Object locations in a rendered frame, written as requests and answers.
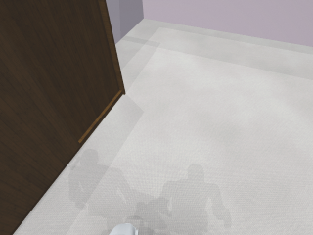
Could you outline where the left robot thigh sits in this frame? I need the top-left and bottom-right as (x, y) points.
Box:
(109, 223), (139, 235)

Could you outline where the wardrobe door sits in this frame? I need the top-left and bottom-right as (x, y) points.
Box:
(0, 24), (81, 235)
(0, 0), (120, 141)

